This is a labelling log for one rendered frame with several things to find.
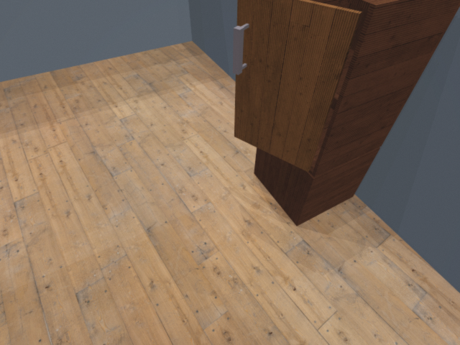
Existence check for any handle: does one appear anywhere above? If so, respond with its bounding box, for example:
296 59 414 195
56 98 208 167
233 24 249 75

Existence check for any cupboard door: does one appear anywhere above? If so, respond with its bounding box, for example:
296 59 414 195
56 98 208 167
234 0 362 172

